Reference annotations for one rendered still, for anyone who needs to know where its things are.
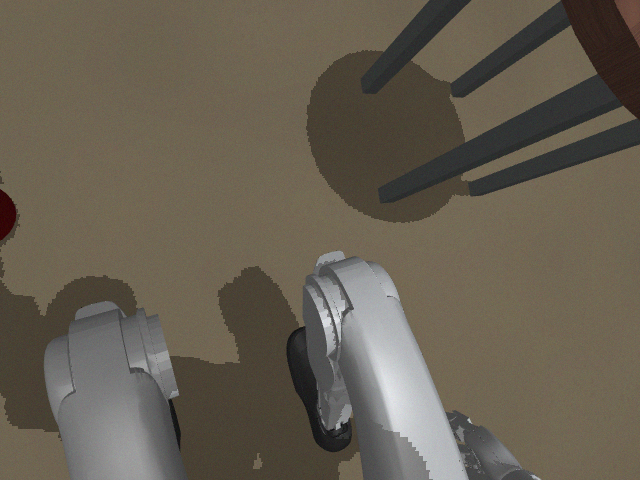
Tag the right robot foot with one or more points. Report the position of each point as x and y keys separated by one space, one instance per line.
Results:
x=305 y=385

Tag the right robot hand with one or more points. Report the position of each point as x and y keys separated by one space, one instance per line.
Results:
x=485 y=455

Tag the stool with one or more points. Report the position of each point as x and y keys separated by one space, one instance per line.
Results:
x=608 y=31

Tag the tin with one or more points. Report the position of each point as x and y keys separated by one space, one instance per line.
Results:
x=7 y=214

